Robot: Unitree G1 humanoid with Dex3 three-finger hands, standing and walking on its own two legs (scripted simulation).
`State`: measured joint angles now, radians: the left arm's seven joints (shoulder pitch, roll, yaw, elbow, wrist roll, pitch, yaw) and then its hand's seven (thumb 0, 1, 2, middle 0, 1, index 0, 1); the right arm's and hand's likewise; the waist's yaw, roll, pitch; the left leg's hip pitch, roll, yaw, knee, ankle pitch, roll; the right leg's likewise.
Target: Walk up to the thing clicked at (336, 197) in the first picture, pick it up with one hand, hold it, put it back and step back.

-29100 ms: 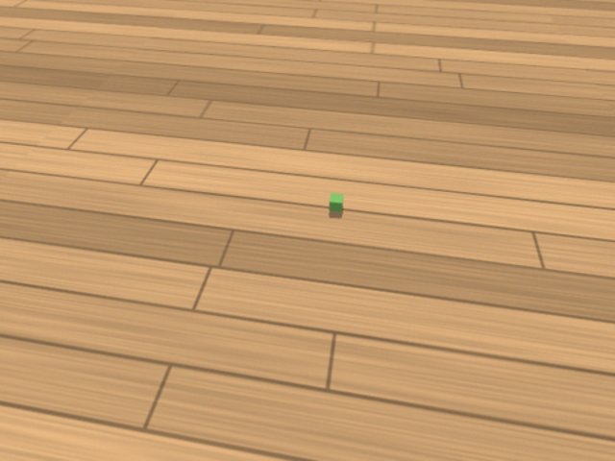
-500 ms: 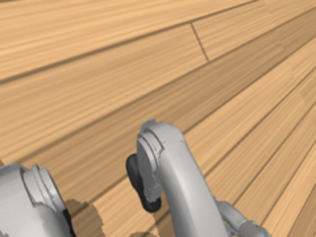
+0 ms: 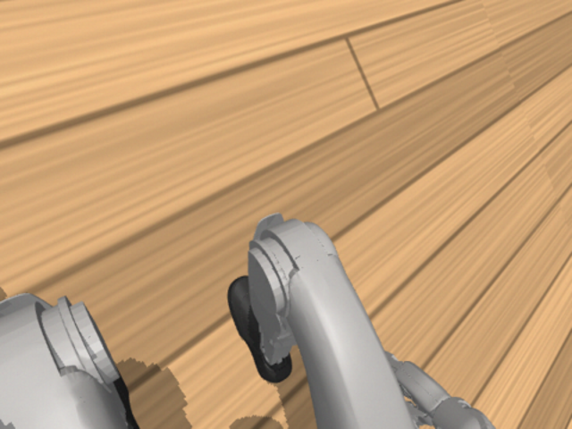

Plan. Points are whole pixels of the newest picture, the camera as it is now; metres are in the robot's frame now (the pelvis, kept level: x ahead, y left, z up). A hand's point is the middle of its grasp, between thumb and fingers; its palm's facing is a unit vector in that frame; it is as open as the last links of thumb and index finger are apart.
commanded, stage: withdraw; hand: left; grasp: from above
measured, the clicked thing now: out of the picture +0.45 +0.36 -0.28
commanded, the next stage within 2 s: home in 0.94 s
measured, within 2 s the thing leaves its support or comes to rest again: neither
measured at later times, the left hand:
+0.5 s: hand out of the picture +0.45 +0.38 -0.10, palm faces -0.35 -0.10 -0.93, open 14.0 cm
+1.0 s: hand out of the picture +0.44 +0.37 -0.13, palm faces -0.42 -0.12 -0.90, open 13.4 cm
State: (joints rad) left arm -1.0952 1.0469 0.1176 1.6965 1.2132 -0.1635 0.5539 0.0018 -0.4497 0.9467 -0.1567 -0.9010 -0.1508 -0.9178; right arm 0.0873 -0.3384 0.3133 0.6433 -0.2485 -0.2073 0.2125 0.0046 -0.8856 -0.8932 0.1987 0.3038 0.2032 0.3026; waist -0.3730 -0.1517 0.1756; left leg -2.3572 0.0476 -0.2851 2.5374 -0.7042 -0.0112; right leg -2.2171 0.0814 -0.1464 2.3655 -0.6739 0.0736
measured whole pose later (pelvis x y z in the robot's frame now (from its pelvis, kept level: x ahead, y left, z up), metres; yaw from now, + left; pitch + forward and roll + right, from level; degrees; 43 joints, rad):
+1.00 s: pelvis -0.01 -0.01 +0.02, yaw +6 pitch +31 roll -10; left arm -1.09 0.92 0.08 1.46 1.28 -0.25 0.29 0.00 -0.39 0.91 -0.18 -0.90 -0.19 -0.90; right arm 0.17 -0.31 0.17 0.65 -0.16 0.02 0.10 0.01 -0.89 -0.89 0.20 0.30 0.20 0.30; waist -0.30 -0.05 0.03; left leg -2.36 0.02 -0.19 2.41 -0.61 -0.01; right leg -2.23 0.03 -0.08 2.32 -0.64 0.05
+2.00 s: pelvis +0.03 -0.01 +0.31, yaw +14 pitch +23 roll -4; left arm 0.11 0.32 0.05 0.15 0.08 0.35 0.07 0.01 0.90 0.90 -0.21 -0.30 -0.21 -0.30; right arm 0.13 -0.20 0.04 0.55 0.04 -0.10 -0.08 0.01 -0.90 -0.90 0.20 0.30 0.20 0.30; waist -0.07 0.03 -0.17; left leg -1.31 0.05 -0.08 1.48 -0.57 -0.02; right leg -1.24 -0.01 -0.05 1.43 -0.58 0.02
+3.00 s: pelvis +0.08 +0.01 +0.41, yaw +17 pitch +10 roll -3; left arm 0.50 0.22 0.04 -0.14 -0.05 0.46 0.02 0.01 0.91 0.90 -0.20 -0.30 -0.20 -0.30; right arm 0.29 -0.21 0.03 0.55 0.00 -0.24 -0.19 0.02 -0.90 -0.90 0.20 0.30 0.21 0.30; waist -0.04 0.04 -0.15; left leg -0.72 0.04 -0.06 1.02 -0.47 -0.02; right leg -0.64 -0.01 -0.05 0.95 -0.48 0.03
